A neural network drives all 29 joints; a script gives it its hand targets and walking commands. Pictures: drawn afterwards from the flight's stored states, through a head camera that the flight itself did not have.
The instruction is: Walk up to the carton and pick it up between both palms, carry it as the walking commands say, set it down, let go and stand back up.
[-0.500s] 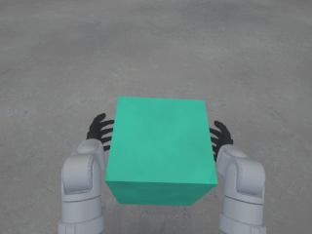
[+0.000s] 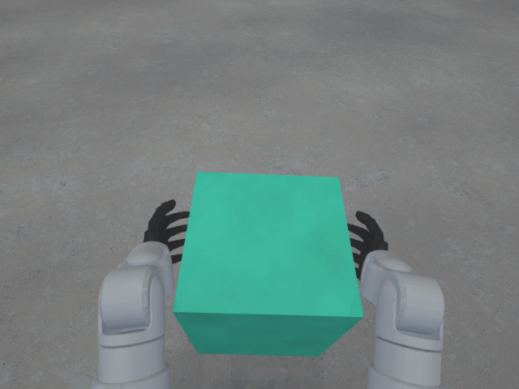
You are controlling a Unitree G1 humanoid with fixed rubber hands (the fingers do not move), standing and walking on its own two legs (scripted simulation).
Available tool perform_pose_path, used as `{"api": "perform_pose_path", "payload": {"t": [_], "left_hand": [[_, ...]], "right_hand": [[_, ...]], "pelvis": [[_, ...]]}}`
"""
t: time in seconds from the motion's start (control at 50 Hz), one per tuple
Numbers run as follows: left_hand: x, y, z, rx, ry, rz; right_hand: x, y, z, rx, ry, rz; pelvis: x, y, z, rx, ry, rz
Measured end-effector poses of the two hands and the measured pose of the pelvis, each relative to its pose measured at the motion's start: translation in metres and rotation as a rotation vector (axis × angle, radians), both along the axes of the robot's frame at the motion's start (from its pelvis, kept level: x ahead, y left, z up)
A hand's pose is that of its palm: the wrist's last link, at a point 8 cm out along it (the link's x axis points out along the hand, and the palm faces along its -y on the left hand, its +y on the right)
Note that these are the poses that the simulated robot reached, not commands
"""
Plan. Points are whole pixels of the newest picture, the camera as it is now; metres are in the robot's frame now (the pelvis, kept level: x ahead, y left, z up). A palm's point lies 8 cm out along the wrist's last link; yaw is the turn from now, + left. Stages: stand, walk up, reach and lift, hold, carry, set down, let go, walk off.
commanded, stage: carry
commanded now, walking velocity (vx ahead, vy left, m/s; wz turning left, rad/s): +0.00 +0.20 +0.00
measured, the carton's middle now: (263, 272) +0.29 +0.01 +0.03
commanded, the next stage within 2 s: none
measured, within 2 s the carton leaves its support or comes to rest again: neither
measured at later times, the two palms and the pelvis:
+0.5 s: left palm (123, 275) +0.24 +0.19 +0.10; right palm (347, 286) +0.24 -0.11 +0.09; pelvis -0.03 +0.04 +0.00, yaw +0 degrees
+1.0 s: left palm (76, 304) +0.20 +0.24 +0.10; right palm (318, 312) +0.20 -0.06 +0.09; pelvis -0.07 +0.08 +0.00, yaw +1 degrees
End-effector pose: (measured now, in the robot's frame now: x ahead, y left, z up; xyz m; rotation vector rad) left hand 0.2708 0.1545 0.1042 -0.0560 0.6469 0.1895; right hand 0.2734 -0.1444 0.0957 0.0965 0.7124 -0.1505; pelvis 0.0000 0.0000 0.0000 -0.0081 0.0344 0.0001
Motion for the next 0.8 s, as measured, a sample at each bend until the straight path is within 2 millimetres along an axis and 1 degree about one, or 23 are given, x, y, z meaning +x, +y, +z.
{"api": "perform_pose_path", "payload": {"t": [0.06,0.18,0.24,0.32,0.4,0.46,0.54,0.6,0.7,0.76,0.8], "left_hand": [[-0.008,0.002,0.0,0.005,0.002,-0.001],[-0.017,-0.011,0.001,0.026,-0.008,-0.018],[-0.022,-0.013,0.0,0.036,0.024,-0.026],[-0.023,-0.003,0.003,0.04,0.012,-0.019],[-0.023,0.018,-0.002,0.027,0.002,-0.012],[-0.029,0.033,-0.008,0.008,0.015,-0.007],[-0.038,0.042,-0.005,0.009,0.006,-0.004],[-0.043,0.042,-0.001,0.02,-0.009,-0.007],[-0.053,0.032,0.002,0.036,-0.016,-0.015],[-0.058,0.03,0.001,0.033,0.011,-0.02],[-0.06,0.034,0.004,0.036,0.009,-0.018]], "right_hand": [[-0.008,0.002,-0.002,0.006,0.002,-0.001],[-0.022,-0.011,-0.007,0.025,-0.01,-0.017],[-0.03,-0.012,-0.011,0.029,0.022,-0.019],[-0.029,-0.002,-0.009,0.034,0.01,-0.012],[-0.027,0.019,-0.01,0.02,-0.002,-0.006],[-0.031,0.033,-0.009,-0.002,0.011,0.002],[-0.038,0.042,-0.008,-0.001,0.003,0.007],[-0.045,0.043,-0.007,0.01,-0.013,0.005],[-0.057,0.033,-0.009,0.024,-0.021,-0.004],[-0.064,0.031,-0.009,0.02,0.005,-0.008],[-0.065,0.034,-0.007,0.023,0.003,-0.006]], "pelvis": [[-0.008,0.003,0.0,-0.002,-0.009,-0.004],[-0.018,-0.003,-0.005,0.025,-0.021,-0.019],[-0.02,-0.003,-0.001,0.036,-0.026,-0.013],[-0.023,0.006,0.001,0.046,-0.01,0.0],[-0.025,0.023,-0.003,0.024,0.024,0.008],[-0.028,0.034,-0.002,0.015,0.016,0.006],[-0.038,0.042,0.0,0.001,0.005,0.003],[-0.044,0.045,0.0,0.004,-0.003,-0.004],[-0.051,0.039,-0.004,0.029,-0.014,-0.01],[-0.054,0.038,0.0,0.041,-0.024,-0.005],[-0.055,0.041,0.002,0.048,-0.024,-0.001]]}}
